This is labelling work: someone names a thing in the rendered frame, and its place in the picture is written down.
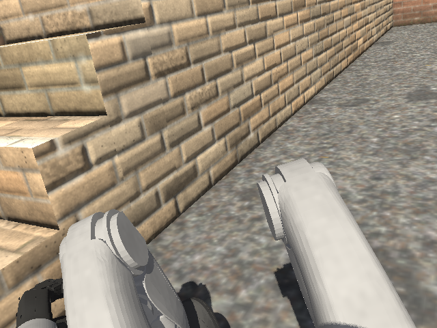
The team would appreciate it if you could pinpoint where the left robot hand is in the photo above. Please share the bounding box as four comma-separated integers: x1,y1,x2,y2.
16,278,68,328

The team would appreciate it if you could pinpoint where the robot left thigh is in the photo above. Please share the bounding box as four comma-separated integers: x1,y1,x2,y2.
61,209,152,328

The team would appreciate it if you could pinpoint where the left robot foot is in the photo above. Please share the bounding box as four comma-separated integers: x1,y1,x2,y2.
182,297,220,328

